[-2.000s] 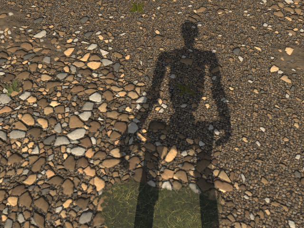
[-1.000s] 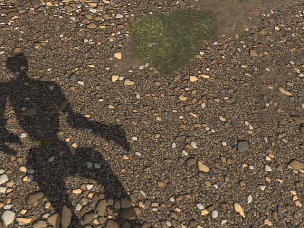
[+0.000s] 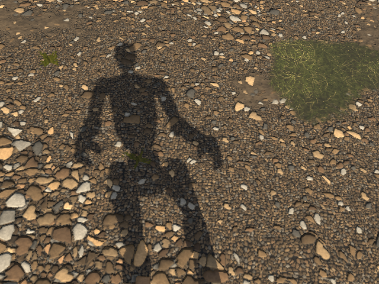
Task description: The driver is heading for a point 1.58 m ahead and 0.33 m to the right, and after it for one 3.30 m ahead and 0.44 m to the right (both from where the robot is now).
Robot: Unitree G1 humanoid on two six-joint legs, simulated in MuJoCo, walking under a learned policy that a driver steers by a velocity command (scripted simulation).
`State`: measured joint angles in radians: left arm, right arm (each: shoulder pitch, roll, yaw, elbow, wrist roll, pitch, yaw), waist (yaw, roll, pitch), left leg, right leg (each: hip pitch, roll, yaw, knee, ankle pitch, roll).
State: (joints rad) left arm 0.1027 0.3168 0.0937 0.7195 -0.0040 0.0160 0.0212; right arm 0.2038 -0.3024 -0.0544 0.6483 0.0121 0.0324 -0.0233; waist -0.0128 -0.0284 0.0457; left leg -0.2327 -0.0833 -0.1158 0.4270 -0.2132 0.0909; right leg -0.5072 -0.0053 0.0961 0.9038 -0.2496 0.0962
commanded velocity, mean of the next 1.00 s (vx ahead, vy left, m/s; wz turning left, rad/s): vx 0.42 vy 0.00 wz -0.31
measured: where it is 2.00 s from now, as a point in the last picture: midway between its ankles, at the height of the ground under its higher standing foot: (251, 157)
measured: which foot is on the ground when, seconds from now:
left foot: down 0.00-0.34, up 0.36-0.74, down 0.76-1.00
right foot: up 0.00-0.28, down 0.30-0.76, up 0.78-1.00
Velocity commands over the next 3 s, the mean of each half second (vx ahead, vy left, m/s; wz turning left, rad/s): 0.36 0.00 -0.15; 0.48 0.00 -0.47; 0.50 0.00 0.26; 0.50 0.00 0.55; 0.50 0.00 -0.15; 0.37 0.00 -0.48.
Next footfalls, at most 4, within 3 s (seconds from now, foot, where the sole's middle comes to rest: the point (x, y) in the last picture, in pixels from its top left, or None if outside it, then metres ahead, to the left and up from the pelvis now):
0.30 right None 0.16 -0.17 -0.78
0.76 left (188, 265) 0.52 -0.03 -0.78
1.22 right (280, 233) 0.64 -0.38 -0.78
1.74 left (223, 161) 0.97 -0.18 -0.78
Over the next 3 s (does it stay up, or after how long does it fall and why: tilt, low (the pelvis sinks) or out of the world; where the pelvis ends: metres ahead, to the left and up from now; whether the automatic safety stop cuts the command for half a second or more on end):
stays up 1.47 -0.27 0.00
